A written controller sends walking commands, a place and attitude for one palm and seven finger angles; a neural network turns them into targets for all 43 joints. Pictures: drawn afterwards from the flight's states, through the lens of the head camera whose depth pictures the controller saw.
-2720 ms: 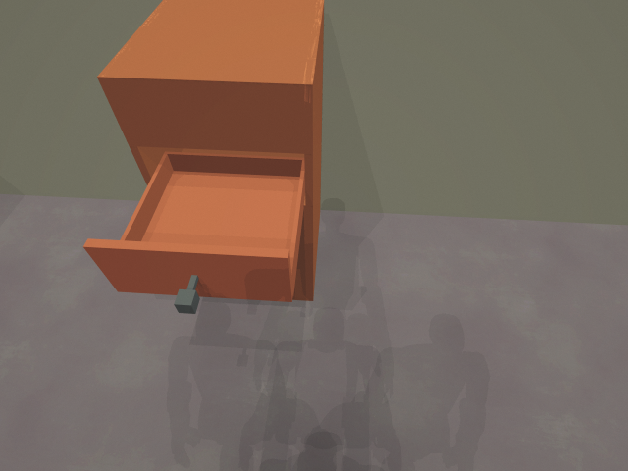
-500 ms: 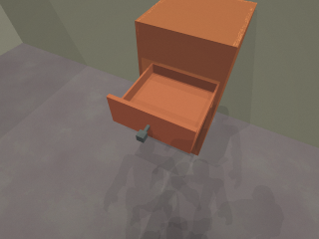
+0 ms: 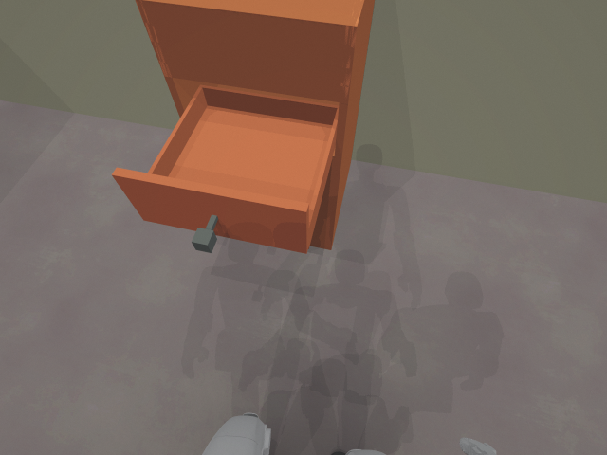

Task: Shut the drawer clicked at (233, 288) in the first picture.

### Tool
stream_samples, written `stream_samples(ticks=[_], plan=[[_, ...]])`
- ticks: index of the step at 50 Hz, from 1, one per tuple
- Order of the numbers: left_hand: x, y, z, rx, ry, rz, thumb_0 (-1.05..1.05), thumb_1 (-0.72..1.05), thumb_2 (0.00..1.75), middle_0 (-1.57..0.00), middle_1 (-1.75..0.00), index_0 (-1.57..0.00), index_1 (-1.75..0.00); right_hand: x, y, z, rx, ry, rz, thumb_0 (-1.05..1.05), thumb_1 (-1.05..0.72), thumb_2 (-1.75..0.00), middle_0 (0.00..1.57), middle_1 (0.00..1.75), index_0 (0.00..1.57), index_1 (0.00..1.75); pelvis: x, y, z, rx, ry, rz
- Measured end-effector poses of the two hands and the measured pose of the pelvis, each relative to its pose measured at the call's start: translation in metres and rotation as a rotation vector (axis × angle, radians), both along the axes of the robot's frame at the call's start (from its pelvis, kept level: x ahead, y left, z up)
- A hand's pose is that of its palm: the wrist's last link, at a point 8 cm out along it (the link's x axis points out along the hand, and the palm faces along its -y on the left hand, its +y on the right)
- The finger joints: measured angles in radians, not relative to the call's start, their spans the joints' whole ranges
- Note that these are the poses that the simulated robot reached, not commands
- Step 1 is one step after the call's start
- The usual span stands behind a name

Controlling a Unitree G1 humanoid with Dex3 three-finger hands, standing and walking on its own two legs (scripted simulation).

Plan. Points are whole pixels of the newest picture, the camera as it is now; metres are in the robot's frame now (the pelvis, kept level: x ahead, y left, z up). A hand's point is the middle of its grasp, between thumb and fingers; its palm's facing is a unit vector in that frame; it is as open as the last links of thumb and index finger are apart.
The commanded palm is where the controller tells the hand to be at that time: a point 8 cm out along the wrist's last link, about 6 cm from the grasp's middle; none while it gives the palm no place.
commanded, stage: turn to face it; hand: left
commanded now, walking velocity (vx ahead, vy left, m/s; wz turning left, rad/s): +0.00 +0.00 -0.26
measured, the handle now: (208, 232) +0.49 +0.24 -0.17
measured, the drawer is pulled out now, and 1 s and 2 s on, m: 0.30 0.30 0.30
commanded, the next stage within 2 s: take the last steps up to it in 0.08 s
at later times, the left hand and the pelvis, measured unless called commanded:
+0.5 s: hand out of the picture +0.10 +0.20 -0.18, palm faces -0.07 -0.98 -0.20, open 7.3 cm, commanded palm none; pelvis +0.03 +0.01 -0.01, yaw -6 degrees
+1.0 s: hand (191, 417) +0.16 +0.20 -0.19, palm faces -0.05 -0.97 -0.22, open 7.3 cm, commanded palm none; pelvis +0.13 +0.01 -0.01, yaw -6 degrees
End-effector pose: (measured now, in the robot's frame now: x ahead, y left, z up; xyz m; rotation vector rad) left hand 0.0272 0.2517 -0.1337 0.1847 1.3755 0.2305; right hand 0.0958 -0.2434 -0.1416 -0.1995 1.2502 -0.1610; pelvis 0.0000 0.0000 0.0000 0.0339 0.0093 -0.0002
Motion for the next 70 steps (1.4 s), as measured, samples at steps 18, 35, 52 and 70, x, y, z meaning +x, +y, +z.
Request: stream_samples(ticks=[18, 35, 52, 70], plan=[[0.083, -0.006, -0.009, -0.025, -0.172, -0.163, 0.0, 0.91, 0.9, -0.2, -0.3, -0.2, -0.29, -0.056, -0.007, -0.011, 0.005, 0.053, -0.084, 0.01, -0.91, -0.9, 0.2, 0.3, 0.2, 0.3, 0.007, -0.003, -0.014, -0.039, -0.001, -0.074], [0.114, -0.025, -0.016, -0.073, -0.086, -0.156, 0.01, 0.91, 0.9, -0.2, -0.3, -0.2, -0.29, -0.071, 0.014, -0.01, 0.059, 0.21, -0.156, 0.0, -0.91, -0.9, 0.2, 0.3, 0.2, 0.3, 0.074, -0.004, -0.011, -0.014, 0.0, -0.094], [0.147, -0.005, -0.017, -0.029, 0.043, -0.095, 0.0, 0.92, 0.9, -0.2, -0.3, -0.2, -0.29, 0.085, 0.024, -0.009, 0.042, 0.012, -0.106, 0.0, -0.92, -0.9, 0.2, 0.3, 0.2, 0.3, 0.134, 0.007, -0.008, -0.003, -0.013, -0.096], [0.185, -0.019, -0.011, -0.027, -0.113, -0.139, 0.0, 0.91, 0.9, -0.2, -0.3, -0.2, -0.29, 0.079, -0.003, -0.002, 0.003, 0.015, -0.099, 0.0, -0.91, -0.9, 0.2, 0.3, 0.2, 0.3, 0.136, 0.003, -0.007, -0.035, 0.009, -0.086]])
